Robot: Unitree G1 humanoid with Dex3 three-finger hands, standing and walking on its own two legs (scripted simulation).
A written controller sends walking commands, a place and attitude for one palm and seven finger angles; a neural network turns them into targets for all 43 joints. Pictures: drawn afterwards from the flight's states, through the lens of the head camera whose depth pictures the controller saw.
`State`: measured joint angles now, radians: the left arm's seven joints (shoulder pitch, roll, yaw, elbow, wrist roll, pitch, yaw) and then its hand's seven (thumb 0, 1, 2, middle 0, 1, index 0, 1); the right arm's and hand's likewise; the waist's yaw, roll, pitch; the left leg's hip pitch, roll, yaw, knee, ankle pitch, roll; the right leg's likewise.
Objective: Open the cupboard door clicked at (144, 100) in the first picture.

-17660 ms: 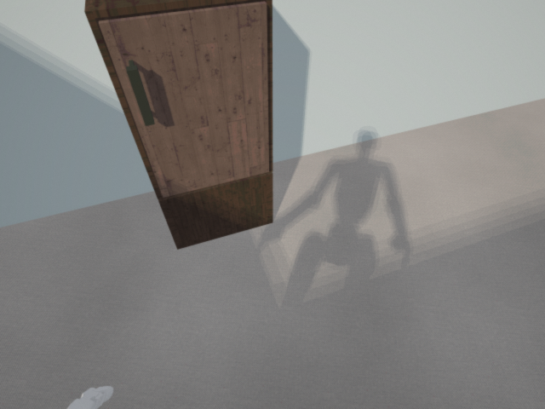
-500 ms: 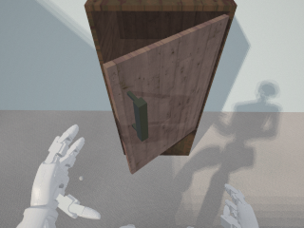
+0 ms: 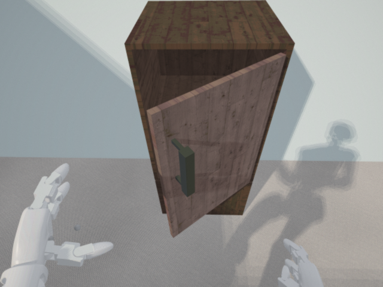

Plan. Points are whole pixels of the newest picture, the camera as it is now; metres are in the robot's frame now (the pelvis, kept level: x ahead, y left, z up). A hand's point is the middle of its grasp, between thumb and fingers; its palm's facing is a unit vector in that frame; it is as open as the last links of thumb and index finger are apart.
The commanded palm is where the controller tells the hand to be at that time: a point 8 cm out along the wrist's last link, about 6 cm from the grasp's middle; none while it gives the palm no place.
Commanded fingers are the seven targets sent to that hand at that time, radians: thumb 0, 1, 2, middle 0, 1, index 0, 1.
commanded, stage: draw the hand back to the body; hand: left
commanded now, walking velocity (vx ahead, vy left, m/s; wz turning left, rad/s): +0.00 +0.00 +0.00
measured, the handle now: (182, 167) +0.38 +0.07 +0.03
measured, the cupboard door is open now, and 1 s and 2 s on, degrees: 38 38 38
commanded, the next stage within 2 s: step back with the hand held close in 0.84 s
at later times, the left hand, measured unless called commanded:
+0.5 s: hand (37, 193) +0.20 +0.26 +0.18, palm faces +0.47 -0.78 -0.41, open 8.7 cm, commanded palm +0.15 +0.29 +0.19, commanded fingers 0.00 0.90 0.90 -0.20 -0.30 -0.20 -0.30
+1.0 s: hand (47, 194) +0.20 +0.24 +0.18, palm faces +0.45 -0.79 -0.41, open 7.4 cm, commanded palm +0.15 +0.27 +0.20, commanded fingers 0.00 0.90 0.90 -0.20 -0.30 -0.20 -0.30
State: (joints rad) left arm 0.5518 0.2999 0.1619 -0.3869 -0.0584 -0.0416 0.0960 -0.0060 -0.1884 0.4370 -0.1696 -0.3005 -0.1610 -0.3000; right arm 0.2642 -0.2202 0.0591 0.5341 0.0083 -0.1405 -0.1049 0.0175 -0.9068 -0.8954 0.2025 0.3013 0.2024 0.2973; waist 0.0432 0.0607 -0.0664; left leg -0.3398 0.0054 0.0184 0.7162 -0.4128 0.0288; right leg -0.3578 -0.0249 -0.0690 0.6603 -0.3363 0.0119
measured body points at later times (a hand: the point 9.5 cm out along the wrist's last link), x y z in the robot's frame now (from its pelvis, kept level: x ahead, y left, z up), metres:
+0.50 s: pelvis +0.01 -0.01 +0.02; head +0.00 -0.03 +0.47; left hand +0.17 +0.30 +0.20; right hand +0.20 -0.23 -0.06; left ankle -0.02 +0.10 -0.72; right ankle +0.00 -0.13 -0.72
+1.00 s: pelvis +0.01 -0.02 +0.03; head -0.01 -0.05 +0.47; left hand +0.17 +0.28 +0.21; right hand +0.19 -0.25 -0.06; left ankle -0.02 +0.10 -0.72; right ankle +0.00 -0.13 -0.72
